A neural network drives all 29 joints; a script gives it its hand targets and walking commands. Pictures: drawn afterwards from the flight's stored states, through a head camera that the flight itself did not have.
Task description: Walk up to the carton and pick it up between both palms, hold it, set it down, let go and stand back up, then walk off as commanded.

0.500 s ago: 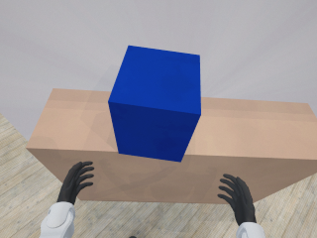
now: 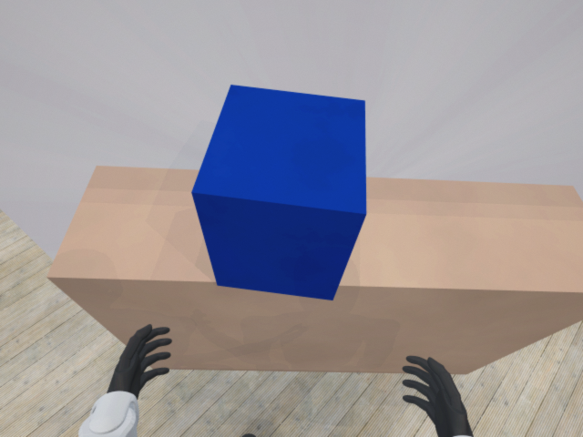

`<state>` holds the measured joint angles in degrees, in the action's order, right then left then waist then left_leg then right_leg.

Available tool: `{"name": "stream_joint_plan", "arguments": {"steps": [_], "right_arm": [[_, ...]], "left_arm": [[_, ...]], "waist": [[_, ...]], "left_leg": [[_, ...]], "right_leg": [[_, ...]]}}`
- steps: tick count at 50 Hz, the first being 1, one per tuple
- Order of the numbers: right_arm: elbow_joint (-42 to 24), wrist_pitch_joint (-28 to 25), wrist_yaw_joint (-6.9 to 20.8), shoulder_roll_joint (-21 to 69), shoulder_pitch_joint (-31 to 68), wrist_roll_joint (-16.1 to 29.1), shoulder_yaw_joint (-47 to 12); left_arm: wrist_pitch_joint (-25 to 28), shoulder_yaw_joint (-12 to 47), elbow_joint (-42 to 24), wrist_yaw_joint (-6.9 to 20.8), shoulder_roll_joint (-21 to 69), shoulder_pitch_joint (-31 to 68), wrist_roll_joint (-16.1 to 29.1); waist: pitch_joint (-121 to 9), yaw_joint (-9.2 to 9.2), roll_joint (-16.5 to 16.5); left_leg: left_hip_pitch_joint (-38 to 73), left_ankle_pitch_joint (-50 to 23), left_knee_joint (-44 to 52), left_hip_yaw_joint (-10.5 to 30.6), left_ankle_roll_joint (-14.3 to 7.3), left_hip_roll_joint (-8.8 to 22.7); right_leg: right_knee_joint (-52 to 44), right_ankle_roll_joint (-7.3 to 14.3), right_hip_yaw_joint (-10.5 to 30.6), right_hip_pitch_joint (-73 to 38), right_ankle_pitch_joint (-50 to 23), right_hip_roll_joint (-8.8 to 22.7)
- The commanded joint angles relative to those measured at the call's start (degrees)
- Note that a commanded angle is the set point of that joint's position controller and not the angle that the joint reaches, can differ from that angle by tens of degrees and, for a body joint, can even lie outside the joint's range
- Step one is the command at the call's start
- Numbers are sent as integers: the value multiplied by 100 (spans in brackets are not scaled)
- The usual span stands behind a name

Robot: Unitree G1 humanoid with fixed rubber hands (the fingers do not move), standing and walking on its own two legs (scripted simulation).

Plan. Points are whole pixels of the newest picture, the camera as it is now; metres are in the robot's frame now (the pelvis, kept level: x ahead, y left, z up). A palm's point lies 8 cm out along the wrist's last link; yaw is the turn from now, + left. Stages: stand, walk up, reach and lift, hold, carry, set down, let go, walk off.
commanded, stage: set down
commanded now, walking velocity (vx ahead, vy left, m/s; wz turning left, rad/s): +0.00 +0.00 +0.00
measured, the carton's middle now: (285, 200) +0.45 +0.03 +0.03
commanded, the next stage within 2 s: let go in 0.32 s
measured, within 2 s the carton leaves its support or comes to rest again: neither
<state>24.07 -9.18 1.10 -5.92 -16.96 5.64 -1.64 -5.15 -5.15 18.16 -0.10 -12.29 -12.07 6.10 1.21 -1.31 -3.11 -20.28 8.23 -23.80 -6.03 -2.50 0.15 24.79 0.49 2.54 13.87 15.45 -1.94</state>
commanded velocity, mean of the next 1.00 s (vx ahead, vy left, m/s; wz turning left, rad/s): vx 0.00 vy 0.00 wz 0.00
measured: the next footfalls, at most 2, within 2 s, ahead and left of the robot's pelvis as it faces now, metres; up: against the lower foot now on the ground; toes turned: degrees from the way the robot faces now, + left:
none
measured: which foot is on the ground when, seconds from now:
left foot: down 0.00-1.00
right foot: down 0.00-1.00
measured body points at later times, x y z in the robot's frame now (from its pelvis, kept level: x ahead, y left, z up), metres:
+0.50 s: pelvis +0.01 -0.01 +0.00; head +0.07 +0.01 +0.45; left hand +0.19 +0.24 -0.09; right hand +0.17 -0.21 -0.09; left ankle +0.04 +0.09 -0.74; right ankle -0.03 -0.11 -0.74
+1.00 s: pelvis +0.02 -0.01 +0.00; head +0.05 +0.01 +0.45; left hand +0.20 +0.24 -0.08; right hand +0.16 -0.24 -0.11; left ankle +0.04 +0.09 -0.74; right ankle -0.03 -0.11 -0.74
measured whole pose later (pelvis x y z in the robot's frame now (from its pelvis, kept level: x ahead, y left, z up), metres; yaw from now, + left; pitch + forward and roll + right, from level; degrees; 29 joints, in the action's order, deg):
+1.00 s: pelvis +0.02 -0.01 +0.00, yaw +0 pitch +6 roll +0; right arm 44.4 -6.6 0.2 -11.9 -10.6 -0.8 -1.6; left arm -1.9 -5.2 29.1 -0.3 -13.3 -12.1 1.8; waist -3.3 -1.3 -1.9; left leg -20.2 10.0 -24.4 -6.0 -1.8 0.4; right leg 24.8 1.0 2.5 13.5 16.9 -2.1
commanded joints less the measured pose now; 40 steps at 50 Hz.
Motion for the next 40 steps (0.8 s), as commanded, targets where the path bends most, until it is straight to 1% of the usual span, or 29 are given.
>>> {"name": "stream_joint_plan", "arguments": {"steps": [1,7,15,21,31,40], "right_arm": [[-11,-378,22,-1157,546,-237,386],[442,-481,70,-1235,661,-289,432],[947,-617,119,-1335,815,-341,389],[1134,-698,147,-1381,915,-338,356],[1375,-729,163,-1447,983,-330,344],[1457,-700,195,-1503,1021,-311,380]], "left_arm": [[78,501,232,-65,-575,-112,-516],[73,481,379,-81,-547,-133,-583],[101,422,631,-48,-543,-151,-652],[124,412,670,-50,-545,-134,-671],[110,438,775,-50,-516,-34,-720],[78,485,808,-86,-471,31,-754]], "waist": [[-849,525,913],[-928,510,917],[-1001,490,808],[-1063,471,783],[-1100,382,707],[-1084,366,684]], "left_leg": [[2984,-382,172,471,437,232],[3027,-558,123,465,468,242],[3108,-869,40,429,460,223],[3159,-1040,-4,434,457,229],[3179,-1039,-71,491,427,211],[3141,-889,-73,523,406,213]], "right_leg": [[-867,265,-418,1219,-117,9],[-804,262,-460,1215,-238,-25],[-744,224,-491,1241,-507,-53],[-704,203,-491,1242,-732,-41],[-663,168,-473,1215,-1057,23],[-651,171,-470,1264,-963,39]]}}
